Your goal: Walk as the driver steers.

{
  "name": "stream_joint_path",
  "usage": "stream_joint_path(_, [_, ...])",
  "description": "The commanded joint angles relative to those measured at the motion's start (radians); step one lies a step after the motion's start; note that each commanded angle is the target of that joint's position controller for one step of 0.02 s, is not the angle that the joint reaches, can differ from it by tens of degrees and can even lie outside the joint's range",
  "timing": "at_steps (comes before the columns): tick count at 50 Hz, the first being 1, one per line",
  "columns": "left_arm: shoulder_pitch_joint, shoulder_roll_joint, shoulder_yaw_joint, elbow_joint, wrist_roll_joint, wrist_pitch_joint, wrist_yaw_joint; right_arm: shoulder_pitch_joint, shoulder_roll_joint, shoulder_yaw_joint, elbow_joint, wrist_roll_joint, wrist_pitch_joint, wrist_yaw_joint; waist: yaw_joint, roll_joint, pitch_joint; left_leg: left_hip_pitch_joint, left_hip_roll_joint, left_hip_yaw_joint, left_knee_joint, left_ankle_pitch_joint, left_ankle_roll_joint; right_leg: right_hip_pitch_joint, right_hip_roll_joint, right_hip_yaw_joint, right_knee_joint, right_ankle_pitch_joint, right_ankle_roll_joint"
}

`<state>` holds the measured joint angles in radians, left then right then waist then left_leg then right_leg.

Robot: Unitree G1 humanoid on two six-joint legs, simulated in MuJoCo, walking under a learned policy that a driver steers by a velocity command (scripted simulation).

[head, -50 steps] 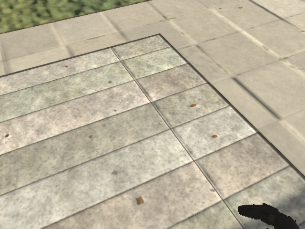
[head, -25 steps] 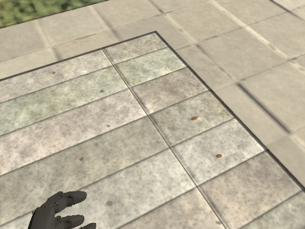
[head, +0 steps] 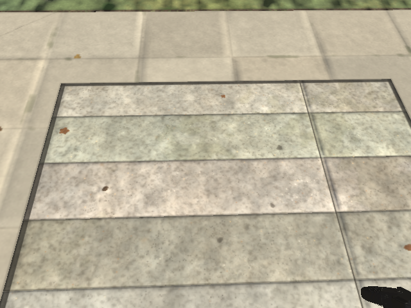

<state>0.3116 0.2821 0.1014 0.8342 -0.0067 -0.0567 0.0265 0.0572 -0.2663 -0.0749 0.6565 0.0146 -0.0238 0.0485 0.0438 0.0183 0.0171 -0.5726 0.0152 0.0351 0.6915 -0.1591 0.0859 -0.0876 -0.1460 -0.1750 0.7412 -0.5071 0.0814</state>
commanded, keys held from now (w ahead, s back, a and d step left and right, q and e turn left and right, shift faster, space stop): w+q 0.14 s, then w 0.86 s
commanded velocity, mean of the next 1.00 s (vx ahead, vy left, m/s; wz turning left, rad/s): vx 0.50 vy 0.00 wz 0.22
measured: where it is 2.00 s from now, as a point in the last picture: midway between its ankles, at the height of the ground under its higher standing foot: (184, 167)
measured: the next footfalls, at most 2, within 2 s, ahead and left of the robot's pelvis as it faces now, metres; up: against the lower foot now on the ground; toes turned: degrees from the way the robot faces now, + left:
right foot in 0.50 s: +0.47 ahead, -0.06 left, +0.00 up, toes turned +11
left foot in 1.02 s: +0.69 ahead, +0.23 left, +0.00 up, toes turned +12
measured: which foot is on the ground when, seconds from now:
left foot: down 0.00-0.52, up 0.54-1.00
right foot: up 0.00-0.48, down 0.50-1.00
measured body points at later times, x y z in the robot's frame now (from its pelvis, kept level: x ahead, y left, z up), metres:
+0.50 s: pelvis +0.28 +0.01 +0.01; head +0.31 +0.03 +0.46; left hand +0.49 +0.28 -0.05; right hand +0.36 -0.26 -0.10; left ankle +0.11 +0.09 -0.71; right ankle +0.43 -0.07 -0.71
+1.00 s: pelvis +0.54 +0.08 +0.02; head +0.58 +0.09 +0.47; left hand +0.49 +0.36 -0.11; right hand +0.83 -0.08 -0.05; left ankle +0.65 +0.22 -0.70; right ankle +0.43 -0.07 -0.71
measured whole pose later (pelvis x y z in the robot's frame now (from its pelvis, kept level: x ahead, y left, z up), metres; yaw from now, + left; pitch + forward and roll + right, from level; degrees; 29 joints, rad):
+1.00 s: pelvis +0.54 +0.08 +0.02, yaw +11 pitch +4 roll -2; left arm 0.38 0.28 0.06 0.84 -0.03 -0.06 -0.01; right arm 0.02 -0.24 -0.04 0.64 0.01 -0.08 0.03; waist 0.10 0.03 0.00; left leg -0.53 0.03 0.00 0.51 -0.06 0.05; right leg -0.01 0.02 0.00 0.35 -0.40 0.00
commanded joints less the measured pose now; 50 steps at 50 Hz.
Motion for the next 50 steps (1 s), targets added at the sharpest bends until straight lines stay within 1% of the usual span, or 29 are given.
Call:
stream_joint_path(1, [-0.061,0.094,-0.004,-0.162,-0.01,-0.076,-0.012,0.364,-0.257,-0.077,-0.021,0.0,-0.018,-0.015,-0.168,0.181,-0.387,0.928,0.303,-0.818,-0.396,-0.191,0.292,-0.758,0.136,0.256,0.692,-0.038,-0.04])
stream_joint_path(2, [-0.119,0.108,-0.003,-0.175,-0.031,-0.09,-0.015,0.335,-0.206,-0.063,-0.01,-0.007,-0.028,-0.02,-0.161,0.149,-0.276,0.85,0.283,-0.683,-0.377,-0.114,0.253,-0.83,0.096,0.243,0.683,0.053,-0.064])
stream_joint_path(3, [-0.13,0.098,-0.009,-0.167,-0.009,-0.095,-0.006,0.269,-0.171,-0.052,-0.026,-0.003,-0.031,-0.024,-0.125,0.052,-0.217,0.704,0.243,-0.571,-0.363,-0.032,0.221,-0.783,0.051,0.247,0.613,0.138,-0.077])
stream_joint_path(4, [-0.135,0.105,-0.002,-0.167,0.016,-0.092,0.003,0.197,-0.141,-0.043,-0.04,-0.007,-0.032,-0.026,-0.081,0.026,-0.168,0.551,0.209,-0.484,-0.369,0.057,0.2,-0.7,0.021,0.247,0.532,0.188,-0.077])
stream_joint_path(6, [-0.119,0.107,0.007,-0.176,0.019,-0.068,0.003,0.143,-0.115,-0.033,-0.059,-0.019,-0.038,-0.03,-0.028,0.04,-0.143,0.405,0.172,-0.428,-0.415,0.134,0.2,-0.597,0.007,0.255,0.459,0.217,-0.072])
stream_joint_path(8, [-0.129,0.085,0.002,-0.175,0.023,-0.051,0.003,0.155,-0.116,-0.033,-0.045,-0.014,-0.047,-0.04,-0.017,0.024,-0.117,0.36,0.155,-0.374,-0.436,0.204,0.202,-0.6,0.018,0.242,0.376,0.26,-0.054])
stream_joint_path(11, [-0.218,0.046,-0.017,-0.187,0.026,-0.047,-0.005,0.208,-0.115,-0.033,-0.005,-0.005,-0.05,-0.056,-0.048,0.031,-0.08,0.361,0.124,-0.29,-0.446,0.287,0.172,-0.621,0.032,0.231,0.173,0.441,-0.04])
stream_joint_path(15, [-0.347,0.03,-0.029,-0.208,0.01,-0.054,-0.029,0.271,-0.123,-0.033,0.034,0.002,-0.05,-0.058,-0.108,0.061,-0.044,0.382,0.107,-0.253,-0.443,0.22,0.133,-0.56,0.077,0.208,-0.069,0.627,-0.054])
stream_joint_path(19, [-0.449,0.043,-0.029,-0.247,0.001,-0.067,-0.054,0.343,-0.13,-0.034,0.066,0.003,-0.043,-0.058,-0.155,0.054,0.001,0.518,0.162,-0.317,-0.388,0.216,0.14,-0.619,0.099,0.202,-0.168,0.574,-0.089])
stream_joint_path(21, [-0.462,0.046,-0.029,-0.261,-0.001,-0.075,-0.066,0.36,-0.137,-0.037,0.073,0.0,-0.033,-0.063,-0.155,0.065,0.004,0.59,0.185,-0.342,-0.347,0.287,0.134,-0.627,0.115,0.189,-0.202,0.492,-0.113])
stream_joint_path(23, [-0.402,0.061,-0.021,-0.253,-0.001,-0.081,-0.07,0.339,-0.149,-0.042,0.069,0.001,-0.025,-0.066,-0.114,0.088,-0.023,0.595,0.175,-0.331,-0.285,0.477,0.112,-0.503,0.152,0.155,-0.239,0.42,-0.142])
stream_joint_path(24, [-0.314,0.079,-0.009,-0.232,0.005,-0.083,-0.067,0.313,-0.151,-0.042,0.061,0.006,-0.024,-0.065,-0.061,0.092,-0.075,0.575,0.143,-0.303,-0.204,0.653,0.095,-0.353,0.184,0.126,-0.27,0.44,-0.166])
stream_joint_path(25, [-0.166,0.115,0.009,-0.2,0.013,-0.084,-0.063,0.277,-0.136,-0.035,0.045,0.004,-0.027,-0.062,0.015,0.083,-0.171,0.489,0.095,-0.262,-0.046,0.709,0.064,-0.116,0.144,0.166,-0.25,0.51,-0.212])
stream_joint_path(26, [0.036,0.182,0.023,-0.178,0.024,-0.081,-0.053,0.254,-0.093,-0.017,0.013,-0.017,-0.035,-0.062,0.095,-0.025,-0.322,0.292,0.02,-0.207,0.256,0.41,0.026,0.189,-0.043,0.377,-0.223,0.576,-0.29])
stream_joint_path(27, [0.092,0.221,0.031,-0.139,0.016,-0.076,-0.058,0.426,-0.022,0.005,0.03,0.0,-0.052,-0.056,0.021,-0.338,-0.439,-0.072,-0.137,-0.18,0.595,-0.386,-0.049,0.504,-0.263,0.833,-0.304,0.435,-0.465])
stream_joint_path(28, [0.1,0.132,0.013,-0.145,-0.012,-0.064,-0.052,0.372,-0.108,-0.008,0.036,0.008,-0.061,-0.052,0.067,-0.227,-0.379,-0.211,-0.082,-0.236,0.683,-0.401,-0.054,0.484,-0.238,0.902,-0.384,0.206,-0.434])
stream_joint_path(29, [0.024,0.098,0.001,-0.154,-0.01,-0.053,-0.042,0.252,-0.139,-0.017,0.004,0.016,-0.064,-0.049,0.069,-0.147,-0.221,-0.262,-0.031,-0.197,0.679,-0.299,-0.056,0.345,-0.2,0.752,-0.413,0.185,-0.385])
stream_joint_path(30, [-0.04,0.089,-0.008,-0.164,0.004,-0.045,-0.039,0.183,-0.123,-0.011,-0.015,0.005,-0.065,-0.053,0.036,-0.053,-0.135,-0.232,0.018,-0.152,0.629,-0.215,-0.056,0.187,-0.161,0.653,-0.438,0.267,-0.354])
stream_joint_path(31, [-0.073,0.074,-0.015,-0.166,0.013,-0.044,-0.043,0.157,-0.111,-0.014,-0.024,-0.012,-0.064,-0.054,0.007,-0.03,-0.077,-0.197,0.044,-0.139,0.57,-0.175,-0.06,0.069,-0.127,0.591,-0.467,0.361,-0.346])
stream_joint_path(32, [-0.085,0.064,-0.021,-0.165,0.021,-0.048,-0.045,0.18,-0.096,-0.015,-0.025,-0.013,-0.06,-0.053,-0.028,-0.056,-0.066,-0.139,0.067,-0.138,0.531,-0.153,-0.062,-0.006,-0.099,0.543,-0.491,0.423,-0.338])
stream_joint_path(33, [-0.091,0.054,-0.024,-0.158,0.018,-0.051,-0.048,0.206,-0.081,-0.013,-0.018,-0.009,-0.055,-0.053,-0.047,-0.078,-0.065,-0.11,0.075,-0.13,0.494,-0.149,-0.067,-0.042,-0.078,0.506,-0.512,0.456,-0.337])
stream_joint_path(35, [-0.084,0.072,-0.021,-0.138,0.008,-0.057,-0.047,0.205,-0.059,-0.007,-0.015,-0.011,-0.047,-0.056,-0.062,-0.092,-0.055,-0.111,0.09,-0.107,0.416,-0.128,-0.082,-0.082,-0.067,0.439,-0.541,0.541,-0.341])
stream_joint_path(38, [-0.058,0.112,-0.009,-0.111,0.001,-0.049,-0.035,0.108,-0.036,0.007,-0.034,-0.018,-0.05,-0.056,-0.041,-0.075,-0.041,-0.116,0.102,-0.084,0.236,0.027,-0.1,-0.098,-0.044,0.348,-0.565,0.62,-0.323])
stream_joint_path(41, [-0.014,0.127,-0.007,-0.084,-0.012,-0.041,-0.032,0.006,-0.021,0.017,-0.048,-0.011,-0.057,-0.046,-0.001,-0.078,-0.027,-0.055,0.077,-0.061,0.037,0.184,-0.098,-0.096,-0.013,0.28,-0.559,0.607,-0.288])
stream_joint_path(44, [0.045,0.141,-0.005,-0.059,-0.019,-0.032,-0.035,-0.083,-0.032,0.016,-0.074,0.001,-0.062,-0.032,0.039,-0.085,-0.009,-0.038,0.053,-0.049,-0.072,0.212,-0.091,-0.036,-0.041,0.292,-0.534,0.554,-0.283])
stream_joint_path(46, [0.065,0.148,-0.003,-0.048,-0.021,-0.022,-0.035,-0.122,-0.043,0.013,-0.094,0.005,-0.067,-0.02,0.047,-0.093,0.005,-0.045,0.04,-0.046,-0.121,0.157,-0.071,0.024,-0.072,0.316,-0.501,0.552,-0.277])
stream_joint_path(48, [0.064,0.164,0.003,-0.041,-0.022,-0.012,-0.03,-0.107,-0.06,0.006,-0.101,0.004,-0.072,-0.011,0.026,-0.109,0.001,-0.001,0.025,-0.037,-0.164,0.081,-0.042,0.069,-0.094,0.33,-0.453,0.608,-0.261])
stream_joint_path(49, [0.046,0.173,0.005,-0.042,-0.023,-0.007,-0.027,-0.051,-0.075,-0.003,-0.089,0.0,-0.074,-0.011,-0.013,-0.115,-0.025,0.087,0.002,-0.016,-0.199,0.069,-0.024,0.071,-0.085,0.315,-0.394,0.718,-0.246])
stream_joint_path(50, [0.039,0.161,0.0,-0.043,-0.025,-0.004,-0.024,0.063,-0.106,-0.021,-0.055,-0.008,-0.074,-0.017,-0.07,-0.104,-0.092,0.256,-0.024,0.008,-0.224,0.079,0.003,0.049,-0.044,0.276,-0.269,0.859,-0.223])
Velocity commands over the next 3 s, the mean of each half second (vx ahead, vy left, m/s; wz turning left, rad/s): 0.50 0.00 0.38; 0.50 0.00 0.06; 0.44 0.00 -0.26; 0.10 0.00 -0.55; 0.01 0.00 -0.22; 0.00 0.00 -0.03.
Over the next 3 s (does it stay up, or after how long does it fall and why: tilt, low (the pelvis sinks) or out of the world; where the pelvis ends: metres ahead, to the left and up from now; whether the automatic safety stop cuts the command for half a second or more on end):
stays up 0.92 0.13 0.02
